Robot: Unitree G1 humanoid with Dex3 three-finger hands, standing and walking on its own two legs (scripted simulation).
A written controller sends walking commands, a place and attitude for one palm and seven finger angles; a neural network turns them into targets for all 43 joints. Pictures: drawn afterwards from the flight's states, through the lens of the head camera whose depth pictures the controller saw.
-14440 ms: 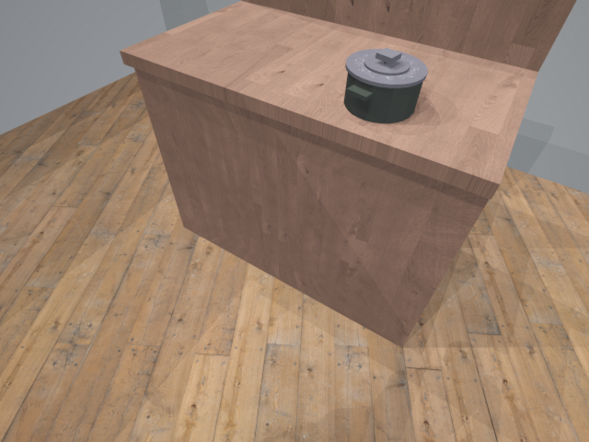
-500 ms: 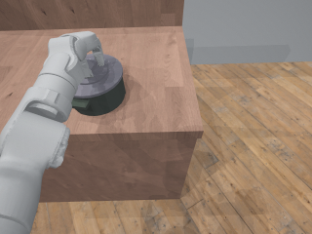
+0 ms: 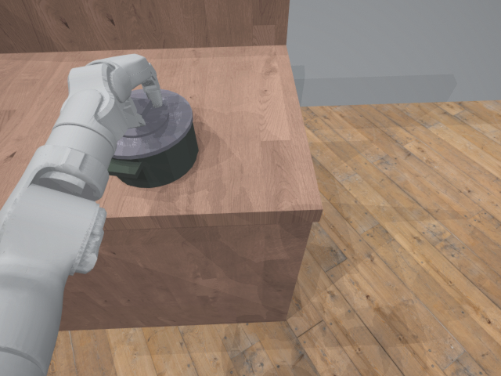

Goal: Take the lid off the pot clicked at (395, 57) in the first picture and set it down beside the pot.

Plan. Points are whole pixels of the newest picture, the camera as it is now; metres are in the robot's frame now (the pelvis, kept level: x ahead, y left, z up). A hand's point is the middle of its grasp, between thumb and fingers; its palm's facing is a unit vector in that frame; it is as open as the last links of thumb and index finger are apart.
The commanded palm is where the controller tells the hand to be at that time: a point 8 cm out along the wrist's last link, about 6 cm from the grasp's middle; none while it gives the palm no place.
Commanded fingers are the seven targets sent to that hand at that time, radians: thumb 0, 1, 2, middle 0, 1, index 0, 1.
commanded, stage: lift the lid straight up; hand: left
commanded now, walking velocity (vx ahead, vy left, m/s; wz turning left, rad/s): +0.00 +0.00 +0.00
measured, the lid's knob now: (136, 108) +0.52 +0.17 +0.16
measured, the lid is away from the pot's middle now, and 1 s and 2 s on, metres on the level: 0.00 0.01 0.02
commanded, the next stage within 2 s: none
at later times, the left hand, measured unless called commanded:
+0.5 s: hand (127, 104) +0.49 +0.16 +0.19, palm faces -0.37 -0.10 -0.92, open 7.7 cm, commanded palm +0.49 +0.17 +0.26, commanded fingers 0.00 0.68 1.00 -0.72 -1.07 -0.75 -1.04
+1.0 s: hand (117, 80) +0.49 +0.17 +0.23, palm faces -0.32 -0.10 -0.94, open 7.7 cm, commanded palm +0.49 +0.17 +0.30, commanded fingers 0.00 0.68 1.00 -0.72 -1.07 -0.75 -1.04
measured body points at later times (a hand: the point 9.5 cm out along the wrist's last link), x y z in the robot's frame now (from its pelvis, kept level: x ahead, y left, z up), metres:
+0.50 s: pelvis +0.00 +0.00 +0.00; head +0.04 -0.01 +0.45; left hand +0.50 +0.17 +0.24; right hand +0.04 -0.27 -0.13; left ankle -0.01 +0.10 -0.74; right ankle -0.03 -0.13 -0.74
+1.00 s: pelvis +0.00 +0.00 +0.00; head +0.04 -0.02 +0.45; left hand +0.50 +0.17 +0.28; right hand +0.06 -0.27 -0.13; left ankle -0.01 +0.10 -0.74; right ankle -0.03 -0.13 -0.74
